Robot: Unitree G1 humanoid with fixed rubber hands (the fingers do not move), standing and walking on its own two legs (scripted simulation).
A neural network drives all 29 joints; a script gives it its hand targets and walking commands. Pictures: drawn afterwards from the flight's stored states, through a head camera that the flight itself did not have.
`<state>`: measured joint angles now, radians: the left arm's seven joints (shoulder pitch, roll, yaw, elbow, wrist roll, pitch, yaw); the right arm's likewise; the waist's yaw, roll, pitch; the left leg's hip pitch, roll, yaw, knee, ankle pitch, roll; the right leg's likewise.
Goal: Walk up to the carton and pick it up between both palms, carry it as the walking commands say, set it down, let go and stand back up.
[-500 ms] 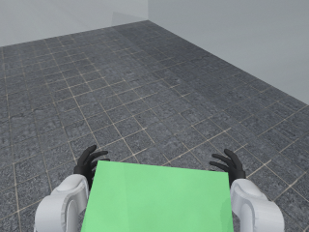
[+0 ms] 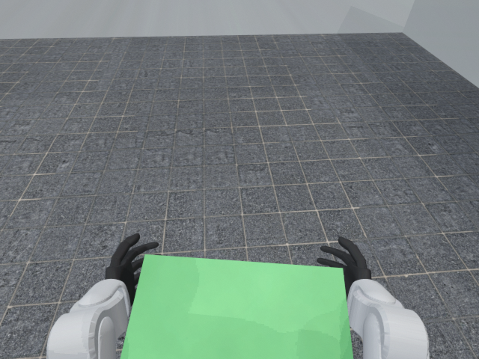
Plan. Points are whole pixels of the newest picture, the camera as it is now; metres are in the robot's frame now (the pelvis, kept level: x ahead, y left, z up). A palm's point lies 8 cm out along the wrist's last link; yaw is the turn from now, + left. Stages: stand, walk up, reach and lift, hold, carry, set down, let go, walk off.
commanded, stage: carry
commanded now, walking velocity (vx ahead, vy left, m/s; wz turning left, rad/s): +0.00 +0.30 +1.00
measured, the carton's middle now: (238, 331) +0.20 +0.02 -0.02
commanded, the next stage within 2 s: none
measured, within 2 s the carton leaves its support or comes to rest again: neither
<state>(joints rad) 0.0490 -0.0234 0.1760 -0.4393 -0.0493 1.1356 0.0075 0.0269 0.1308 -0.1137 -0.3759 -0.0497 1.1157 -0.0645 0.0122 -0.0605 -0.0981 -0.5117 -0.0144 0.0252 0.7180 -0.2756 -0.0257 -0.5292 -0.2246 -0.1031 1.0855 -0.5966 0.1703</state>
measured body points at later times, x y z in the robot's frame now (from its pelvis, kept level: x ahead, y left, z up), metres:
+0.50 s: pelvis -0.02 +0.20 +0.00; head -0.02 +0.21 +0.45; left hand +0.10 +0.48 +0.06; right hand +0.28 +0.18 +0.07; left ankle -0.03 +0.31 -0.71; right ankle -0.01 +0.03 -0.65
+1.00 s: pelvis -0.14 +0.36 +0.01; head -0.15 +0.33 +0.46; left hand -0.17 +0.65 +0.10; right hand +0.14 +0.48 +0.10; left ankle -0.24 +0.47 -0.71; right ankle +0.02 +0.19 -0.71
